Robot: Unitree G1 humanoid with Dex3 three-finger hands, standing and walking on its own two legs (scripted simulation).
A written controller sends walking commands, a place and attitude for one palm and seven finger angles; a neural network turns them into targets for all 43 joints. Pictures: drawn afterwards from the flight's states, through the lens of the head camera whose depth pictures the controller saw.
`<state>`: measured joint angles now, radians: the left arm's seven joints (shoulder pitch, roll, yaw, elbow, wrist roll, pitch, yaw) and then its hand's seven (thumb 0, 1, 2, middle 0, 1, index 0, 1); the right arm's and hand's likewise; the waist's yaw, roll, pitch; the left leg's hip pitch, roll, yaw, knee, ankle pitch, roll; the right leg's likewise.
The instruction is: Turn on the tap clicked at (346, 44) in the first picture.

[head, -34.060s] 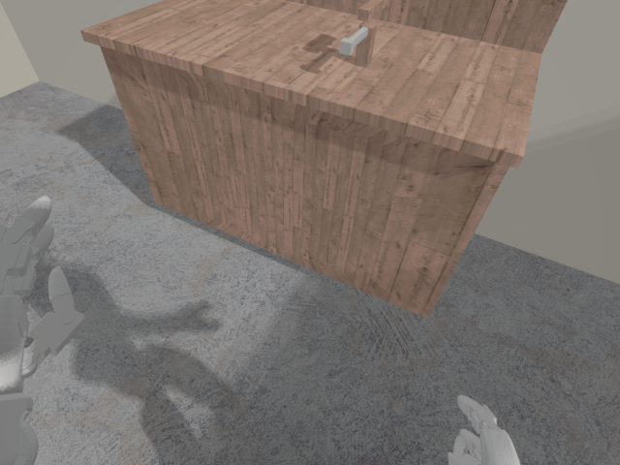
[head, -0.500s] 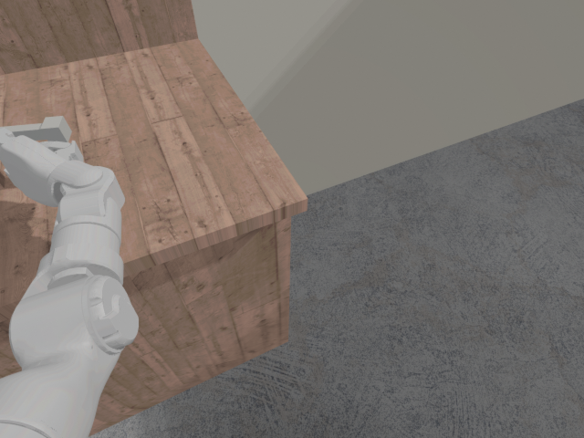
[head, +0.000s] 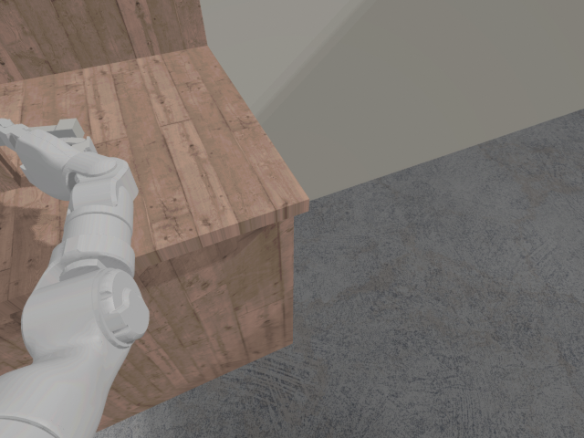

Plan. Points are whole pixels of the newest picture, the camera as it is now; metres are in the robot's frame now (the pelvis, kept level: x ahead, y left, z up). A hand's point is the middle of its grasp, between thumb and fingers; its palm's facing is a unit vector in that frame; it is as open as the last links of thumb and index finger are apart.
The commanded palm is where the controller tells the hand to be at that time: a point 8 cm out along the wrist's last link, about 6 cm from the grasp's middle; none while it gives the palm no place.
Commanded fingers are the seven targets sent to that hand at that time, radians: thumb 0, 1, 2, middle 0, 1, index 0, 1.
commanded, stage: lift the hand up off the lever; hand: left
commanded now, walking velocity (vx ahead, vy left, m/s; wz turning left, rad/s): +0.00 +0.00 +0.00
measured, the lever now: (70, 131) +0.54 +0.32 +0.15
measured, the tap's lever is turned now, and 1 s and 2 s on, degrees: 74 74 74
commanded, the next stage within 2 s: draw the hand back beside the body in 1.38 s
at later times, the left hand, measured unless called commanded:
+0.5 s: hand (65, 139) +0.46 +0.28 +0.19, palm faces +0.86 -0.50 -0.09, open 7.8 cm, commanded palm +0.41 +0.29 +0.19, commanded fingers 0.00 0.90 0.90 -0.15 -0.15 -0.15 -0.15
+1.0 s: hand (68, 127) +0.46 +0.27 +0.21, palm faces +0.84 -0.54 -0.07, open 7.8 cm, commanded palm +0.40 +0.28 +0.21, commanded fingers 0.00 0.90 0.90 -0.15 -0.15 -0.15 -0.15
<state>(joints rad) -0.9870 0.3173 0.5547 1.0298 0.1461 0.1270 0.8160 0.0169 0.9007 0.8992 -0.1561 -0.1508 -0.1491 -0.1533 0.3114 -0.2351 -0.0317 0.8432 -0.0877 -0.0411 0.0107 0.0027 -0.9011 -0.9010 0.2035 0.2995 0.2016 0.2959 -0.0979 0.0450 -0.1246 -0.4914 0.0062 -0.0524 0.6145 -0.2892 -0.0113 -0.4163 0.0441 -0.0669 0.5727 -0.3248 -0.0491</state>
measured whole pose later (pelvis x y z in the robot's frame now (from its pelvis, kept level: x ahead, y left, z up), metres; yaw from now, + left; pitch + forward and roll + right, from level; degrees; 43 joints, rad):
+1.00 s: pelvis +0.00 +0.01 +0.01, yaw +0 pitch +6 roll -1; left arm -0.95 0.27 0.49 0.87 0.09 0.23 0.79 0.02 0.90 0.90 -0.15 -0.15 -0.15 -0.15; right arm 0.30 -0.23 -0.03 0.86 -0.06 -0.07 0.00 0.01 -0.90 -0.90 0.20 0.30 0.20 0.30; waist -0.06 0.05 -0.10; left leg -0.37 -0.01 -0.04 0.52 -0.25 0.00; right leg -0.30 0.03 -0.05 0.48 -0.29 -0.04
